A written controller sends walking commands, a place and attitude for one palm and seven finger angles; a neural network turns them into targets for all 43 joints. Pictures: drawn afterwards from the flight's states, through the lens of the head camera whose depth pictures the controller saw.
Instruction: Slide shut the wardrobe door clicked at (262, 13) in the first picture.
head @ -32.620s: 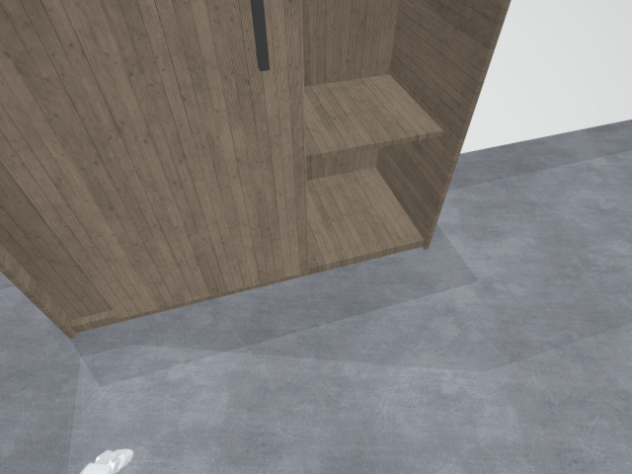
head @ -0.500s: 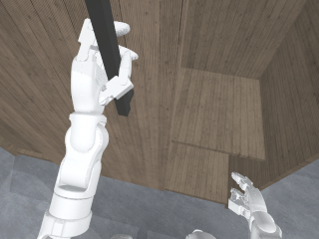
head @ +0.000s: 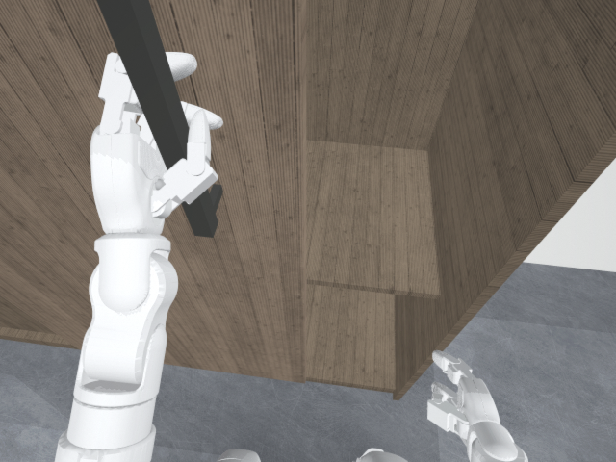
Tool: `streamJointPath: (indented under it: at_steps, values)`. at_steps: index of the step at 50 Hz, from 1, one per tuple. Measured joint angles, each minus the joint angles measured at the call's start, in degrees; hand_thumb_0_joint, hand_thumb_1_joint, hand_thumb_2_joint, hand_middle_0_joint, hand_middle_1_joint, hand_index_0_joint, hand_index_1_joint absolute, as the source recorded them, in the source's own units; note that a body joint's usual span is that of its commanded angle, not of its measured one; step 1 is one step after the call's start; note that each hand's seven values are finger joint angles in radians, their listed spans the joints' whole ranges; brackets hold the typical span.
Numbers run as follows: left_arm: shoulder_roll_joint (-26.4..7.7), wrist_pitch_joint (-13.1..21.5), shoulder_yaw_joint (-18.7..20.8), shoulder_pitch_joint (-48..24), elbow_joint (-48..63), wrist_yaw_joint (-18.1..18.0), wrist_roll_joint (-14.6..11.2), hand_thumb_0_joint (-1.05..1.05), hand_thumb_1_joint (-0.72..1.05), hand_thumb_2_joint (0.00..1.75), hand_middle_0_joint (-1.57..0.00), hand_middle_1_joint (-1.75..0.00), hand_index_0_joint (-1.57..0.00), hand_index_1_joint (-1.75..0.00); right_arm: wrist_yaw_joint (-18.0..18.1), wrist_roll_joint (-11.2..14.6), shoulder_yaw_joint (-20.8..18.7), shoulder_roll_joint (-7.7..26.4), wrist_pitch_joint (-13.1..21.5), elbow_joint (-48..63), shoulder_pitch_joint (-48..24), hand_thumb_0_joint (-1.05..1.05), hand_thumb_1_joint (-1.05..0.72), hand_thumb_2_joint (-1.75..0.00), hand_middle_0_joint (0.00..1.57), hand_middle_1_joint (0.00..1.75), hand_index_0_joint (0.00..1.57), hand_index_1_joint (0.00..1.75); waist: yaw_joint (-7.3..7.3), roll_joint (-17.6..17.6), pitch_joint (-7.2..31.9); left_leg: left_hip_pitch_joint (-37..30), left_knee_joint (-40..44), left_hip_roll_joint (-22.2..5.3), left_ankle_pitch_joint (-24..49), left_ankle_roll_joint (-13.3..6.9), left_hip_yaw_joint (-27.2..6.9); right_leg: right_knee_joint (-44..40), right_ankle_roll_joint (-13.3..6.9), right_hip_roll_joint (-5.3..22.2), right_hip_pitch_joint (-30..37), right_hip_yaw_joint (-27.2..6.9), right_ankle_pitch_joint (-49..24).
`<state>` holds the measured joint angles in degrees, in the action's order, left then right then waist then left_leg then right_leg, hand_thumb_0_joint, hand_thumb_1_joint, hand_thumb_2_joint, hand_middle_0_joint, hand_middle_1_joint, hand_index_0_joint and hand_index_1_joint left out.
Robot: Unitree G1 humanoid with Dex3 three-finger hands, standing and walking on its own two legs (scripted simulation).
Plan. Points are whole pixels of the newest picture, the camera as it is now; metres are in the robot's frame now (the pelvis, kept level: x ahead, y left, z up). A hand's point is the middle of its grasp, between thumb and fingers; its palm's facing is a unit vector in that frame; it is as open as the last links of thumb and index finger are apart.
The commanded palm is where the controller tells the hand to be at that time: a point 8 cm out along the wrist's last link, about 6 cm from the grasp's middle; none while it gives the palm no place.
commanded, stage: step sideways, sliding the door along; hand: left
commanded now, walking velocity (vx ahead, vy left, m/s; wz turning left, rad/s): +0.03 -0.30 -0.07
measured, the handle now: (172, 93) +0.35 +0.16 +0.29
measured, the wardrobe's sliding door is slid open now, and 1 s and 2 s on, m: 0.27 0.11 0.00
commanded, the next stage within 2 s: none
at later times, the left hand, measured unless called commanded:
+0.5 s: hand (307, 175) +0.31 +0.04 +0.25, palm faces +0.10 -0.99 -0.01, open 6.5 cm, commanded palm +0.27 +0.05 +0.26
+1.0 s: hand (392, 182) +0.31 -0.03 +0.25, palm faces +0.16 -0.99 -0.04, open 6.6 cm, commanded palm +0.27 -0.03 +0.27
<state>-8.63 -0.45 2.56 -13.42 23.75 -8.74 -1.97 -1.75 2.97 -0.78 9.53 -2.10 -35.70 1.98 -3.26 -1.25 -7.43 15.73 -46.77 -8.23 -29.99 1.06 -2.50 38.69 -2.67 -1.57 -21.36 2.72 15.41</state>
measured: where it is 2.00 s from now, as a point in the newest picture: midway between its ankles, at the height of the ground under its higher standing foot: outside the picture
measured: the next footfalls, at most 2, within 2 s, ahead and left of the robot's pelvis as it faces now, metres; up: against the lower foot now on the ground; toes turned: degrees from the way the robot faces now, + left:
left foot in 0.06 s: +0.00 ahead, +0.16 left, +0.00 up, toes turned +3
right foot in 0.28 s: +0.04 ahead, -0.20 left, +0.00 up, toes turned -4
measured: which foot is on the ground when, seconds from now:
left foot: up 0.00-0.04, down 0.06-0.60, up 0.62-0.70, down 0.72-1.00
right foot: down 0.00-0.08, up 0.10-0.26, down 0.28-0.74, up 0.76-0.92, down 0.94-1.00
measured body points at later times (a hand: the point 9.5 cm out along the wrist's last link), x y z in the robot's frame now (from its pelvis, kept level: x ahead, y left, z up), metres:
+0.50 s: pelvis +0.00 -0.08 +0.01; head +0.03 -0.06 +0.46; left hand +0.30 +0.10 +0.25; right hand +0.20 -0.29 -0.07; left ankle -0.03 +0.11 -0.72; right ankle -0.01 -0.19 -0.70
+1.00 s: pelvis +0.00 -0.17 +0.01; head +0.02 -0.15 +0.46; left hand +0.29 +0.03 +0.25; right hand +0.20 -0.36 -0.08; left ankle -0.01 +0.03 -0.71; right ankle +0.02 -0.27 -0.72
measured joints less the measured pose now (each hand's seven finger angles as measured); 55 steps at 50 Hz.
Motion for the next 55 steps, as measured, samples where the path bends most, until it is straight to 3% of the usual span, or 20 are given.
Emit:
streamJointPath:
  at_steps: [2, 4, 7, 9, 12, 14, 16, 18, 20, 24, 27, 29, 33, 35, 41, 45, 47, 50, 52, 55]
  values:
    - [0.6, -0.2, -0.5, 0.7, 1.4, -0.4, 0.0, 0.00, 0.74, 0.83, -0.44, -1.41, -0.19, -1.22, 0.3, -0.3, -0.4, 0.6, 0.9, 0.1, -0.2, 0.02, -0.91, -0.90, 0.20, 0.30, 0.20, 0.30, 0.68, 1.3, 0.3, -1.2, 6.4, 3.1, 6.3, -0.6, 2.9, -1.9, 0.2, 0.1, -0.6, -0.7, -1.4]
    - [-0.2, -0.3, -0.9, 0.6, 2.0, -0.5, 0.2, 0.00, 0.74, 0.82, -0.42, -1.41, -0.20, -1.21, 0.7, -0.7, -1.0, 0.4, 1.2, 0.4, -0.2, 0.02, -0.91, -0.90, 0.20, 0.30, 0.20, 0.30, 1.02, 3.1, 0.0, -3.6, 12.4, 3.6, 10.3, 0.8, 4.5, -0.4, 0.9, 0.1, -1.9, -1.6, -2.5]
    - [-1.1, 1.5, -1.1, 1.7, 0.5, 0.4, -0.1, 0.00, 0.75, 0.81, -0.40, -1.41, -0.18, -1.21, 0.0, -1.5, -1.8, 0.1, -0.4, 1.4, 1.2, 0.02, -0.91, -0.90, 0.20, 0.30, 0.20, 0.30, 0.89, 3.0, -0.1, -5.7, 15.2, 1.6, 10.2, 3.0, 4.5, 12.7, 2.3, -1.2, -4.8, -1.6, 5.1]
    - [-0.9, 2.1, -1.6, 2.3, -0.6, 0.8, -0.5, 0.01, 0.75, 0.81, -0.40, -1.40, -0.18, -1.23, -0.5, -1.7, -1.8, 0.4, -1.2, 1.5, 2.4, 0.02, -0.91, -0.90, 0.20, 0.30, 0.20, 0.30, 0.49, 1.1, 0.2, -6.7, 16.7, -0.9, 10.8, 3.6, 3.5, 15.2, 2.4, -1.9, -4.0, -0.7, 7.5]
    - [-0.5, 2.3, -1.9, 2.1, -1.9, 0.8, -0.7, 0.01, 0.75, 0.82, -0.40, -1.40, -0.17, -1.27, -1.1, -1.3, -1.2, 0.7, -1.9, 2.1, 3.8, 0.02, -0.91, -0.90, 0.20, 0.30, 0.20, 0.30, -1.37, -1.1, 0.7, -7.1, 16.2, -4.5, 10.8, 4.5, 3.1, 5.9, 2.2, -1.3, 1.1, 0.5, 5.6]
    - [-1.1, 1.2, -1.1, 1.0, -2.2, 1.0, -0.6, 0.00, 0.75, 0.83, -0.41, -1.40, -0.17, -1.27, -1.2, -0.7, -0.6, 0.3, -2.1, 2.6, 4.3, 0.02, -0.90, -0.90, 0.20, 0.30, 0.20, 0.30, -2.05, -1.0, 1.2, -5.8, 12.3, -5.6, 8.6, 4.8, 2.8, -2.7, 2.3, -0.1, 5.7, 0.6, -2.5]
    - [-1.7, 0.3, 0.1, 0.0, -2.3, 0.8, -0.1, -0.01, 0.74, 0.83, -0.43, -1.40, -0.16, -1.26, -0.8, -0.1, 0.1, -0.3, -2.1, 1.7, 3.3, 0.02, -0.90, -0.90, 0.20, 0.30, 0.20, 0.30, -1.83, -0.4, 2.0, -3.4, 7.4, -5.8, 6.2, 3.2, 1.3, -4.9, 2.5, -0.4, 7.2, 0.6, 1.9]
    - [-1.1, 0.1, 0.4, 0.8, -1.9, 0.3, 0.1, -0.01, 0.74, 0.83, -0.44, -1.40, -0.18, -1.24, 0.0, -0.1, 0.4, -0.3, -1.8, 0.1, 2.0, 0.02, -0.90, -0.90, 0.20, 0.30, 0.20, 0.30, -0.69, -0.3, 2.5, -1.3, 4.7, -3.2, 4.3, 0.9, -1.3, -3.9, 1.9, -0.5, 6.2, 1.1, 3.3]
    - [-0.3, -0.4, -0.3, 1.7, -0.6, -0.4, 0.1, 0.00, 0.73, 0.83, -0.44, -1.40, -0.20, -1.24, 0.6, -0.3, 0.4, -0.2, -1.0, -0.5, 1.5, 0.02, -0.91, -0.90, 0.20, 0.30, 0.20, 0.30, -0.47, 0.6, 2.9, -1.5, 7.3, 0.2, 8.1, -0.4, 0.1, -4.3, 1.8, 0.0, 5.5, 0.4, 1.7]
    - [-0.8, 0.3, -1.0, 2.9, 0.1, -0.4, -0.3, 0.01, 0.74, 0.82, -0.41, -1.40, -0.20, -1.24, 0.8, -1.4, -0.2, -0.9, -0.5, 0.2, 1.5, 0.02, -0.91, -0.90, 0.20, 0.30, 0.20, 0.30, 0.46, 2.4, 2.5, -5.1, 15.2, 0.4, 9.7, 4.6, 1.4, 2.9, 2.4, 0.3, 2.1, -0.7, 3.4]
    - [-1.2, 1.5, -1.1, 3.2, -1.1, 0.3, -1.0, 0.01, 0.75, 0.81, -0.40, -1.40, -0.19, -1.26, 0.1, -1.6, -0.5, -0.9, -1.1, 1.5, 2.3, 0.02, -0.91, -0.90, 0.20, 0.30, 0.20, 0.30, 0.16, 0.3, 1.7, -6.2, 16.4, -1.6, 11.0, 4.9, 0.4, 2.5, 2.1, -1.1, 3.0, 0.3, 6.6]
    - [-1.9, 0.8, -1.1, 1.9, -1.6, 0.6, -1.1, 0.00, 0.75, 0.81, -0.41, -1.40, -0.17, -1.28, -0.2, -0.8, 0.0, -1.1, -1.4, 2.4, 3.1, 0.02, -0.90, -0.90, 0.20, 0.30, 0.20, 0.30, -0.30, 1.0, 1.5, -4.4, 12.2, -1.9, 10.6, 3.7, 1.0, -5.5, 1.6, -0.5, 6.4, 0.1, -3.7]
    - [-1.4, 0.5, -1.2, 2.2, -1.7, 0.1, 0.1, 0.00, 0.75, 0.82, -0.40, -1.40, -0.16, -1.28, 0.3, -0.4, 0.9, -1.1, -1.3, -0.2, 1.9, 0.02, -0.90, -0.90, 0.20, 0.30, 0.20, 0.30, 0.57, 2.2, 2.9, 0.6, 3.1, 1.4, 3.7, -0.4, -0.8, -5.9, 0.0, -0.8, 6.4, 0.1, 1.2]
    - [-0.8, -0.4, -1.9, 3.3, -0.3, -0.4, 0.2, 0.01, 0.75, 0.82, -0.39, -1.40, -0.18, -1.28, 0.6, -0.6, 1.2, -0.7, -1.0, -0.6, 2.1, 0.02, -0.90, -0.90, 0.20, 0.30, 0.20, 0.30, 0.61, 2.8, 3.7, -0.6, 8.7, 3.6, 9.7, -1.1, 1.5, -6.7, 0.0, -0.9, 6.1, -0.6, 0.7]
    - [-2.7, 1.2, -1.5, 4.4, -1.1, 0.7, -0.9, 0.01, 0.75, 0.80, -0.39, -1.40, -0.17, -1.26, 0.3, -1.8, 0.1, -1.5, -1.3, 0.2, 2.7, 0.02, -0.91, -0.90, 0.20, 0.30, 0.20, 0.30, 0.79, 2.3, 2.4, -5.9, 17.5, 2.1, 12.5, 2.7, 2.0, 10.0, 2.0, -2.1, 0.1, -1.6, 8.6]
    - [-2.5, 1.2, -1.3, 3.3, -2.9, 0.9, -1.3, 0.01, 0.75, 0.82, -0.41, -1.40, -0.16, -1.30, -0.7, -1.3, 0.9, -1.1, -1.6, 1.5, 4.1, 0.02, -0.90, -0.90, 0.20, 0.30, 0.20, 0.30, -0.57, -0.5, 1.6, -6.4, 17.1, -1.2, 12.6, 3.9, 0.1, -1.1, 2.2, -1.5, 4.0, 0.1, 2.9]
    - [-2.8, 0.0, -0.3, 1.8, -3.1, 0.7, -1.0, 0.01, 0.75, 0.83, -0.42, -1.40, -0.14, -1.31, -0.7, -0.6, 1.7, -1.6, -1.7, 1.9, 4.3, 0.02, -0.90, -0.90, 0.20, 0.30, 0.20, 0.30, -1.26, 1.0, 2.3, -5.1, 13.4, -1.1, 10.2, 4.7, 0.2, -7.6, 2.2, -0.2, 7.1, -1.1, -2.9]
    - [-1.7, -1.1, 0.9, 2.2, -2.6, 0.3, -0.1, 0.00, 0.74, 0.83, -0.44, -1.40, -0.16, -1.28, 0.2, -0.2, 2.2, -1.5, -1.6, -0.2, 2.8, 0.02, -0.90, -0.90, 0.20, 0.30, 0.20, 0.30, -0.28, 0.6, 3.5, -2.9, 10.3, -0.3, 6.7, 0.7, -2.4, -6.1, 0.9, -1.4, 6.0, 0.0, 0.0]
    - [-0.8, -1.4, 0.5, 3.3, -1.6, -0.2, 0.2, 0.01, 0.73, 0.84, -0.44, -1.40, -0.19, -1.27, 0.6, -0.3, 1.9, -1.0, -1.0, -0.8, 2.6, 0.02, -0.90, -0.90, 0.20, 0.30, 0.20, 0.30, -0.28, 1.0, 4.1, -3.0, 11.6, 1.5, 10.3, -1.0, -2.3, -7.0, 0.4, -1.4, 5.8, -0.1, -0.7]
    - [-0.5, -1.1, -0.2, 4.4, -0.7, -0.2, 0.0, 0.01, 0.74, 0.83, -0.45, -1.40, -0.20, -1.27, 0.8, -0.7, 1.2, -0.6, -0.4, -0.3, 2.8, 0.02, -0.90, -0.90, 0.20, 0.30, 0.20, 0.30, -0.28, 2.6, 4.4, -5.8, 16.9, 1.6, 11.2, 3.7, -1.3, -5.1, 1.0, -0.7, 4.6, -0.9, -1.1]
